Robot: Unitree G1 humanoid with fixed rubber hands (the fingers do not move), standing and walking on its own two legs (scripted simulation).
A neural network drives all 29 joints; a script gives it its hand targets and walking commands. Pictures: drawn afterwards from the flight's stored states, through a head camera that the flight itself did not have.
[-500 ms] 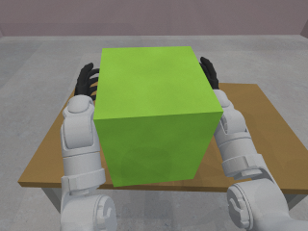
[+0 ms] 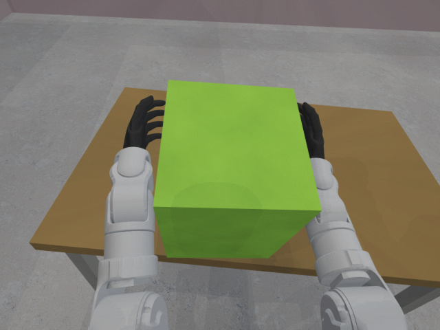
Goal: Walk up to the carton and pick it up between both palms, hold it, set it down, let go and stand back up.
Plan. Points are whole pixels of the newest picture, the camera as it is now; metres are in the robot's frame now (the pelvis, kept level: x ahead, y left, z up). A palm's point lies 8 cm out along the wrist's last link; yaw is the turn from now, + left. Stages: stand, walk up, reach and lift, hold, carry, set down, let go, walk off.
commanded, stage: set down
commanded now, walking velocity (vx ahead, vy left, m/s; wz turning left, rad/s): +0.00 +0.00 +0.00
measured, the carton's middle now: (224, 180) +0.34 +0.00 +0.11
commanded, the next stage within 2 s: none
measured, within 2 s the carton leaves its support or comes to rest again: neither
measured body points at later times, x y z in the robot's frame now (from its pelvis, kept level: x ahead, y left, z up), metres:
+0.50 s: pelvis +0.00 +0.01 +0.00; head -0.01 +0.04 +0.45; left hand +0.40 +0.14 +0.16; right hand +0.39 -0.15 +0.16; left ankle -0.02 +0.12 -0.75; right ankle +0.01 -0.12 -0.75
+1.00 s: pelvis +0.01 +0.00 +0.00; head +0.03 +0.00 +0.45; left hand +0.43 +0.11 +0.12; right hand +0.41 -0.19 +0.13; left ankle -0.02 +0.12 -0.75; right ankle +0.02 -0.12 -0.75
